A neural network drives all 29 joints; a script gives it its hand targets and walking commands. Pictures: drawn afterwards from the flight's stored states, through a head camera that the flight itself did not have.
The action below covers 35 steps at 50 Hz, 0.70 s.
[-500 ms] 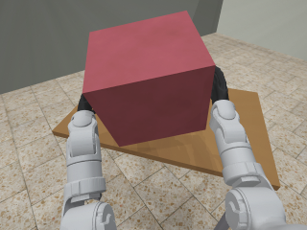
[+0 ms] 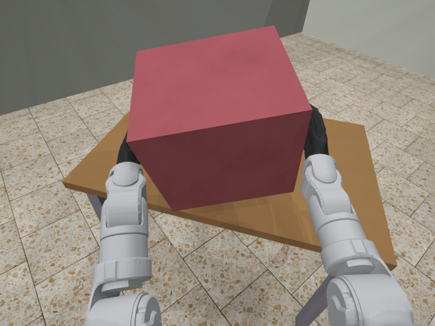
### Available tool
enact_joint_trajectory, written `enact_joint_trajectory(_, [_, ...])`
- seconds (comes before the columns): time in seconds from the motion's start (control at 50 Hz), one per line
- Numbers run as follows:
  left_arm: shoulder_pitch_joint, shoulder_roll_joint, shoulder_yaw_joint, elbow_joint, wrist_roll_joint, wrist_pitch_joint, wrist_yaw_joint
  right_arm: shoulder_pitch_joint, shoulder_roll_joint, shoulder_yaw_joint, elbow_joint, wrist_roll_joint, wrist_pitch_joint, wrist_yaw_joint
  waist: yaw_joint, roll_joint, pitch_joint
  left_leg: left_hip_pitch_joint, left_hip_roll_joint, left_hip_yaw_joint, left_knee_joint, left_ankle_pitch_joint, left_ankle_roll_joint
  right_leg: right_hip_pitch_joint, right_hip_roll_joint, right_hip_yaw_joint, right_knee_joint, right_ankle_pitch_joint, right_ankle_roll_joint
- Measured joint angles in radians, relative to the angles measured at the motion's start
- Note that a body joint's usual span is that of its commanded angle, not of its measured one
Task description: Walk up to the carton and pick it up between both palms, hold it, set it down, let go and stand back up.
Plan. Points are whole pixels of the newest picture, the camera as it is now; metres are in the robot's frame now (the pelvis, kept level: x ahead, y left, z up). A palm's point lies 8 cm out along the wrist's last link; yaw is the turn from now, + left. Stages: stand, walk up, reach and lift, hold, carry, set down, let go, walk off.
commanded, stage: set down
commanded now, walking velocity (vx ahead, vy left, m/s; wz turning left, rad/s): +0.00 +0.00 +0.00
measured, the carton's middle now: (219, 125) +0.43 -0.02 +0.18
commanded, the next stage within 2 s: none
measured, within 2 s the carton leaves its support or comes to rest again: neither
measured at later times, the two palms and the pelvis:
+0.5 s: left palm (139, 163) +0.39 +0.14 +0.12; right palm (314, 153) +0.37 -0.19 +0.15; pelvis +0.01 +0.01 +0.00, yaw -1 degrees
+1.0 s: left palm (143, 164) +0.41 +0.14 +0.10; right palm (309, 156) +0.38 -0.19 +0.13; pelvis +0.02 +0.01 +0.00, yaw -1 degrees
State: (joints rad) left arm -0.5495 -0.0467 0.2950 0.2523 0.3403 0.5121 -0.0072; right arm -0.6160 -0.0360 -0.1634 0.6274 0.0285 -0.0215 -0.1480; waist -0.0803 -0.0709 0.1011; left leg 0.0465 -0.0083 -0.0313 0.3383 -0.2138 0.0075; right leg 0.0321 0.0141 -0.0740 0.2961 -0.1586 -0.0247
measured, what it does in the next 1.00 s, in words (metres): stands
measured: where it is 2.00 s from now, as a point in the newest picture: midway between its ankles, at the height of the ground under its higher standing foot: outside the picture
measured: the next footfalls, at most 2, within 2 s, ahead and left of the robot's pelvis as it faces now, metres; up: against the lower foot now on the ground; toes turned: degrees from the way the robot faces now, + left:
none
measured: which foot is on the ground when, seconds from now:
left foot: down 0.00-1.00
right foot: down 0.00-1.00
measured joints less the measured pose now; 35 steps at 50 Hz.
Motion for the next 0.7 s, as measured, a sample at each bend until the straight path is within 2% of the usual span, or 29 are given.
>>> enact_joint_trajectory(0.14, [-0.011, -0.002, 0.005, 0.062, 0.003, -0.035, 0.007, -0.009, 0.007, -0.040, 0.055, -0.029, -0.031, 0.022, 0.005, 0.005, -0.005, -0.004, -0.002, 0.004, -0.001, -0.001, 0.005, 0.000, -0.003, 0.000, -0.010, 0.004, 0.005])
enact_joint_trajectory(0.42, [-0.051, 0.002, -0.019, 0.242, -0.041, -0.125, 0.057, -0.025, -0.006, -0.119, 0.176, -0.065, -0.092, 0.047, 0.018, 0.018, -0.048, -0.046, -0.001, 0.017, 0.003, -0.005, 0.009, -0.041, -0.004, 0.005, -0.013, 0.008, 0.009])
enact_joint_trajectory(0.7, [-0.129, 0.038, 0.022, 0.440, -0.063, -0.226, 0.046, -0.071, 0.025, -0.229, 0.256, -0.156, -0.120, 0.064, 0.025, 0.014, -0.093, -0.067, 0.002, 0.028, -0.016, 0.002, 0.007, -0.072, -0.003, 0.008, -0.018, 0.009, 0.008])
